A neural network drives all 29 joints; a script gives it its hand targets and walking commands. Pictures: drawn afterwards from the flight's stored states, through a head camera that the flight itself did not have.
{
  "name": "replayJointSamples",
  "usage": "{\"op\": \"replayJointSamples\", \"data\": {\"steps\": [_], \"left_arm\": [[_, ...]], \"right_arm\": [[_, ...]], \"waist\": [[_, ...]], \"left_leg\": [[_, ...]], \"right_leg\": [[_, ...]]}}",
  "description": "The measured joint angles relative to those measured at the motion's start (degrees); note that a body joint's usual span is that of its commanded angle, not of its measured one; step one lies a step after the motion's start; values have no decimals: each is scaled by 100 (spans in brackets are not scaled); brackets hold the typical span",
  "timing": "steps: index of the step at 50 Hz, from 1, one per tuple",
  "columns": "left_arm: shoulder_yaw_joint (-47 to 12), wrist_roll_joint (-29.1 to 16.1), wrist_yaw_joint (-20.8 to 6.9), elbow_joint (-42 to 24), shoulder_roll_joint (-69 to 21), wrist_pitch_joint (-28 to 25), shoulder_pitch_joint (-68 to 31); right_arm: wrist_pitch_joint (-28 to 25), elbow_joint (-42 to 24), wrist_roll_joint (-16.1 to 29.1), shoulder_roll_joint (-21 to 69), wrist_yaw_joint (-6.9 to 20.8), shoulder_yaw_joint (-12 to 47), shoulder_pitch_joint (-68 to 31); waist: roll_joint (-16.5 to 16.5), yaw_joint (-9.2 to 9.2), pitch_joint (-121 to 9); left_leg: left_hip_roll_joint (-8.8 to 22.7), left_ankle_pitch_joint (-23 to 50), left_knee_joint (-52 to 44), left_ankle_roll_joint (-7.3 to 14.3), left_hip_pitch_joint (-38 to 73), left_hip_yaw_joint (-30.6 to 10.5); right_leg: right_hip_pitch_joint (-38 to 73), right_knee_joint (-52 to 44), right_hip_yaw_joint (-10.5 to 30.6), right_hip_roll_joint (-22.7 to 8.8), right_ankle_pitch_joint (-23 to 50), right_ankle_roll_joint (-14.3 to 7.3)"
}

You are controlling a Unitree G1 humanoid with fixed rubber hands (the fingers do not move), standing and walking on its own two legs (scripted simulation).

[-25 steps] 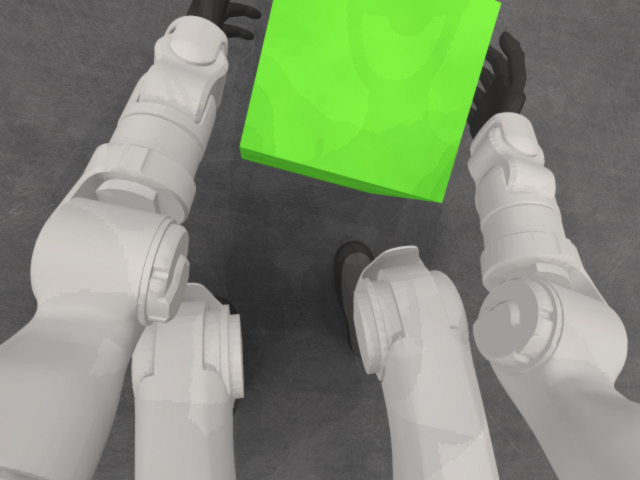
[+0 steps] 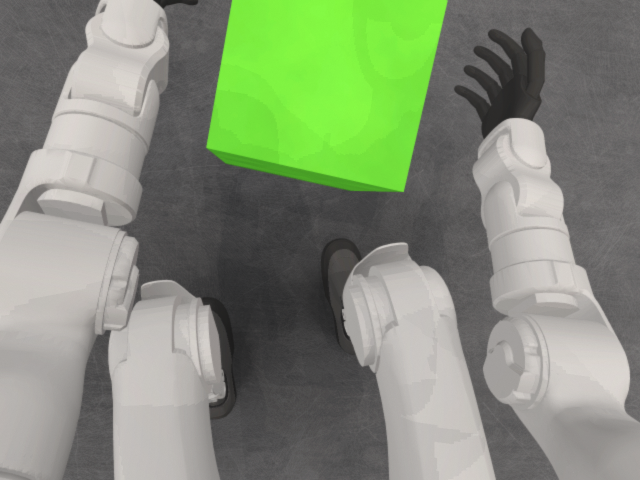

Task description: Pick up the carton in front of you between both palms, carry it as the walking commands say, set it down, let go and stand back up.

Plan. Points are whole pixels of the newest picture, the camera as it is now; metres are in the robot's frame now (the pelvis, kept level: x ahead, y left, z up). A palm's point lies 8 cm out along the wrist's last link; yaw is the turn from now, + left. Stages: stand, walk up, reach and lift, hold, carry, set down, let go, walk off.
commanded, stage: set down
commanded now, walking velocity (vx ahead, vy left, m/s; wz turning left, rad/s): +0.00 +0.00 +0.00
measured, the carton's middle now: (312, 100) +0.51 -0.08 -0.28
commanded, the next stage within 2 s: let go in 0.80 s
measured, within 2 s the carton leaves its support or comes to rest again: neither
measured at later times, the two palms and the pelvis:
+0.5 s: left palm out of the picture +0.59 +0.09 +0.01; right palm out of the picture +0.44 -0.27 +0.02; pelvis +0.02 +0.00 +0.12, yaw +0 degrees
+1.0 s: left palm out of the picture +0.56 +0.11 +0.15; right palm out of the picture +0.42 -0.26 +0.15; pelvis +0.06 +0.00 +0.25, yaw +2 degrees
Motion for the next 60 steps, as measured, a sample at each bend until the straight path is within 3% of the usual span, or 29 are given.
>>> {"op": "replayJointSamples", "data": {"steps": [11, 26, 43, 49, 54, 60], "left_arm": [[638, 241, -301, 691, -78, 7, 90], [664, 475, -438, -314, -259, 362, 972], [1170, 881, -582, -99, -622, 248, 1469], [1482, 1127, -404, -516, -967, 93, 2252], [1667, 1285, -14, -1337, -1461, -58, 3658], [1616, 1173, 336, -2152, -1799, -278, 5248]], "right_arm": [[366, -453, -401, 219, -57, 20, 490], [668, -1183, -541, 388, 136, -242, 1270], [582, -1185, -1043, 551, 474, -486, 1848], [436, -1358, -1296, 592, 742, -241, 2493], [299, -1587, -1460, 485, 1096, 160, 3512], [145, -1761, -1376, 112, 1484, 757, 4621]], "waist": [[259, -26, -869], [236, -29, -1538], [320, 3, -1933], [234, 103, -2003], [87, 215, -1996], [-96, 333, -1778]], "left_leg": [[67, 84, -1072, 30, 667, 87], [-32, 372, -2562, 12, 1550, -39], [-44, 949, -4657, 57, 3235, -34], [-53, 1154, -5392, 34, 3947, -41], [-58, 1316, -6125, -5, 4907, -87], [-28, 1459, -6971, -47, 6334, -153]], "right_leg": [[609, -983, 116, 115, 57, 8], [1590, -2417, 80, 48, 184, -24], [3301, -4408, 169, -3, 632, -25], [3982, -5043, 192, -32, 772, -70], [4903, -5645, 174, -64, 846, -142], [6275, -6326, 133, -73, 882, -216]]}}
